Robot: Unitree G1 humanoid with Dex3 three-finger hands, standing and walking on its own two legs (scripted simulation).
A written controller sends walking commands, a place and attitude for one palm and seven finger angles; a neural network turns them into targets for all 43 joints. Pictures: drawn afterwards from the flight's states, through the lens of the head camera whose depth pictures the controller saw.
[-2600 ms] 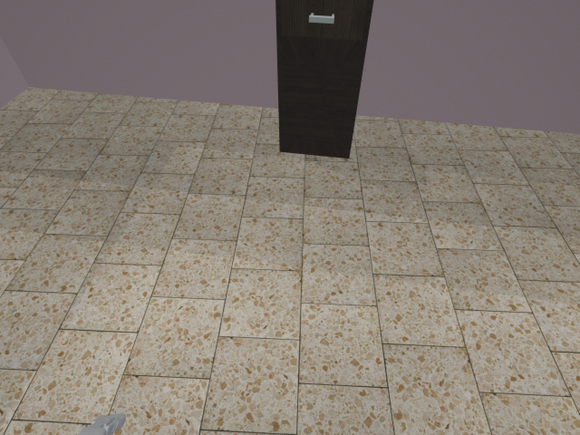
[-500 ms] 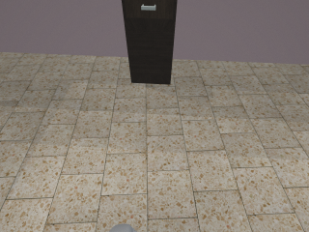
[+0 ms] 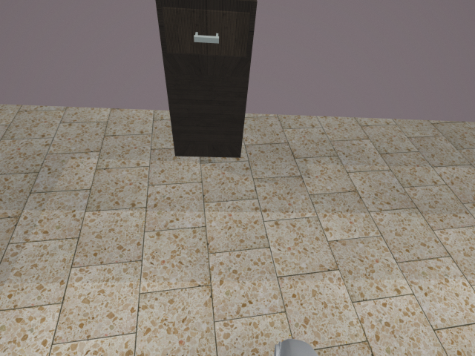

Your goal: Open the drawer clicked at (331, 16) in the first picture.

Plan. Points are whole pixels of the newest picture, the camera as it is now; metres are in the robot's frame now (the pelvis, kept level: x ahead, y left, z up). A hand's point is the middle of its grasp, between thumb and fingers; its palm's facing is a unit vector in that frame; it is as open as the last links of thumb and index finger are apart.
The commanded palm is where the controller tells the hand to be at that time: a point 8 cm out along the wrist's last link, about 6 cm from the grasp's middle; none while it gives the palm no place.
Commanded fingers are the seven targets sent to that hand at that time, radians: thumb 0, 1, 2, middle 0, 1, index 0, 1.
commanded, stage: walk to a spot facing it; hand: left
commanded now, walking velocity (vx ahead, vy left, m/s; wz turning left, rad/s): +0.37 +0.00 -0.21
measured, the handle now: (206, 37) +1.30 +0.24 -0.03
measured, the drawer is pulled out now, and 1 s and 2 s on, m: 0.00 0.00 0.00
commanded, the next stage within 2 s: turn to face it in 0.94 s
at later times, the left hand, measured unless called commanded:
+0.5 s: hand (208, 266) +0.35 +0.09 -0.18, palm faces -0.13 -0.98 -0.12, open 7.4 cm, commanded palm none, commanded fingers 0.00 0.90 0.90 -0.20 -0.30 -0.20 -0.30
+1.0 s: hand (186, 241) +0.41 +0.16 -0.19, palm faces -0.02 -0.99 -0.13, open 7.3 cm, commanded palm none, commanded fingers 0.00 0.90 0.90 -0.20 -0.30 -0.20 -0.30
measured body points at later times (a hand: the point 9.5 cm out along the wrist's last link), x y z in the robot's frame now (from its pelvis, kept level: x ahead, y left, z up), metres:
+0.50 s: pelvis +0.22 -0.05 -0.02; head +0.26 -0.05 +0.43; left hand +0.36 +0.14 -0.17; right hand +0.03 -0.20 -0.15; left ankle +0.05 +0.04 -0.68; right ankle +0.27 -0.14 -0.74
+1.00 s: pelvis +0.45 -0.01 -0.01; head +0.47 +0.01 +0.44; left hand +0.42 +0.21 -0.18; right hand +0.53 -0.26 -0.14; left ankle +0.51 +0.08 -0.74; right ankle +0.33 -0.13 -0.64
